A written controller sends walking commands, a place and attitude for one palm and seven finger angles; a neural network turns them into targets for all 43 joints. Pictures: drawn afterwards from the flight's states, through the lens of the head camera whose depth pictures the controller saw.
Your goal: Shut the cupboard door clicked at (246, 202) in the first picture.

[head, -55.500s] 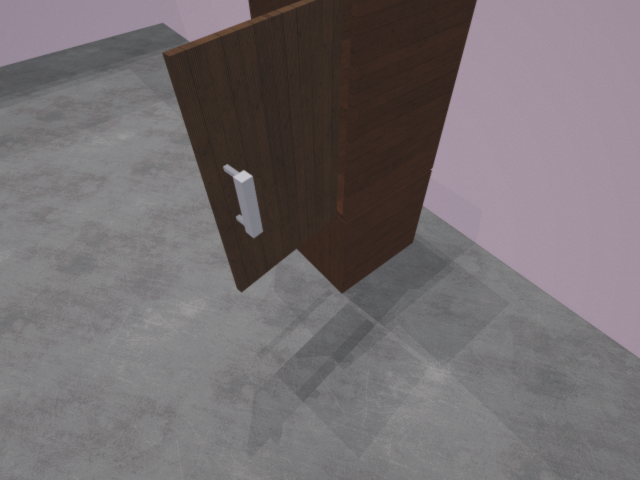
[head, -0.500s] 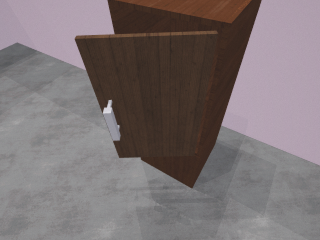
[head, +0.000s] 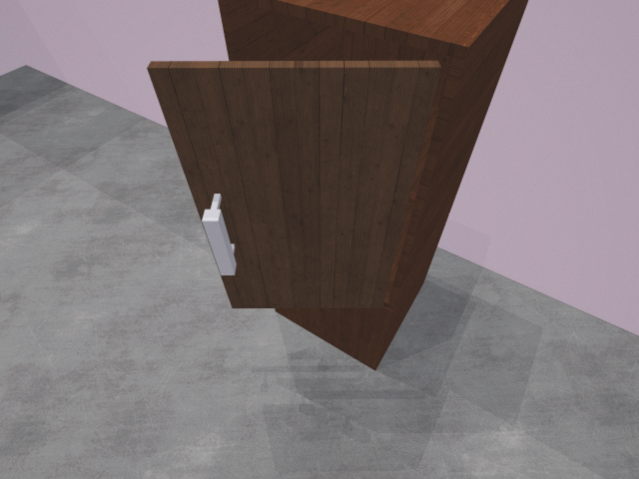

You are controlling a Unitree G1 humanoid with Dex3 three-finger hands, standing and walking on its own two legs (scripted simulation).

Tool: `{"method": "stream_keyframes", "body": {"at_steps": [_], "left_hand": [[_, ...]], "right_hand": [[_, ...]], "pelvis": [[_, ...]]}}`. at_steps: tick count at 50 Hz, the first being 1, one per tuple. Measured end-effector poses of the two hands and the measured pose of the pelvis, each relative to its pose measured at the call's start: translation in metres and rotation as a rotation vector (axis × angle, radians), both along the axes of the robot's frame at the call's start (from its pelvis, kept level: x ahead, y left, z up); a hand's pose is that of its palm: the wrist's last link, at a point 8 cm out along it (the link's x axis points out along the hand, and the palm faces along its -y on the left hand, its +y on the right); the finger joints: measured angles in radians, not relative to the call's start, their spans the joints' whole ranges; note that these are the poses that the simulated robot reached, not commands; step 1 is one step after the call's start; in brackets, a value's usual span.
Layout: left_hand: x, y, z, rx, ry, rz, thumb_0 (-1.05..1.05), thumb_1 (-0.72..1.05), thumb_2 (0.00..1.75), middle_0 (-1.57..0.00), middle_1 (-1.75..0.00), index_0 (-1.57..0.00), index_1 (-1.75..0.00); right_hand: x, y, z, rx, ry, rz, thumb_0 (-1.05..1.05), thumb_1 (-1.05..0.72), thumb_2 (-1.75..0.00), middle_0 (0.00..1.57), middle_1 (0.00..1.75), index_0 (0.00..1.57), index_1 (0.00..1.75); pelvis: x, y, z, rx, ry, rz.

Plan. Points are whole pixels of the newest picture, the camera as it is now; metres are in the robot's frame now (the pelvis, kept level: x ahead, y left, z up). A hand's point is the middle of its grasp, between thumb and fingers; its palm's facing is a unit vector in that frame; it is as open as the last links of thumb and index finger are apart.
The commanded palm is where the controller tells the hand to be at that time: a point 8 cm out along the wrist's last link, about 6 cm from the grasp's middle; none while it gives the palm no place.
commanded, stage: look again from close up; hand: left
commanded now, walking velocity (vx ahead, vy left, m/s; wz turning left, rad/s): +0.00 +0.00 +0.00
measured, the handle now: (222, 235) +0.50 +0.20 -0.04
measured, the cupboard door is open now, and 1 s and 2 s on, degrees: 33 33 33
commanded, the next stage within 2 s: raise the hand and make a fist in 0.34 s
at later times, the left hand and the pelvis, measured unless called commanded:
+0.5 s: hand out of the picture +0.09 +0.20 -0.15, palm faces +0.15 -0.96 -0.25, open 7.4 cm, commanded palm +0.11 +0.23 -0.07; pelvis +0.01 -0.01 +0.00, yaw +1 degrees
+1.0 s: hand (176, 474) +0.14 +0.19 -0.06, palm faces +0.09 -1.00 -0.04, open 5.5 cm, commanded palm +0.12 +0.24 -0.06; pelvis -0.06 -0.02 -0.12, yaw +3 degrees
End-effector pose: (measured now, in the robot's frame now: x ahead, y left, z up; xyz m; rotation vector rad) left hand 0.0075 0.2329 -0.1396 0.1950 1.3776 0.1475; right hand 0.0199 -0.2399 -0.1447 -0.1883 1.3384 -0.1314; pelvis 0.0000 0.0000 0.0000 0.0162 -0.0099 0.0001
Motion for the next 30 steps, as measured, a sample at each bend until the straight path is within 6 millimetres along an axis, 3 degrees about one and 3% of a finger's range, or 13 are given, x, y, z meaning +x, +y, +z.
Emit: {"method": "stream_keyframes", "body": {"at_steps": [12,23,25,30], "left_hand": [[0.028,-0.001,0.001,0.006,-0.057,-0.007,0.0,0.91,0.9,-0.2,-0.3,-0.2,-0.3],[0.043,0.004,0.006,0.04,-0.092,-0.008,0.0,0.91,0.9,-0.2,-0.3,-0.2,-0.3],[0.069,0.014,0.024,0.053,-0.297,0.086,0.01,0.91,0.89,-0.2,-0.31,-0.2,-0.3],[0.144,0.011,0.11,0.063,-0.969,0.095,0.01,0.91,0.89,-0.22,-0.33,-0.22,-0.32]], "right_hand": [[0.035,-0.008,0.005,-0.011,-0.057,0.019,0.0,-0.91,-0.9,0.2,0.3,0.2,0.3],[0.04,-0.011,0.004,-0.004,-0.056,0.02,0.0,-0.91,-0.9,0.2,0.3,0.2,0.3],[0.046,-0.014,0.007,-0.043,-0.154,0.016,0.0,-0.91,-0.9,0.2,0.3,0.2,0.3],[0.08,-0.022,0.016,-0.048,-0.485,0.037,0.01,-0.91,-0.9,0.2,0.3,0.2,0.3]], "pelvis": [[0.01,-0.008,0.001,-0.003,-0.004,0.002],[0.015,-0.011,0.001,-0.008,-0.001,0.008],[0.011,-0.012,-0.004,-0.005,-0.007,0.012],[0.002,-0.013,-0.021,0.006,0.054,0.057]]}}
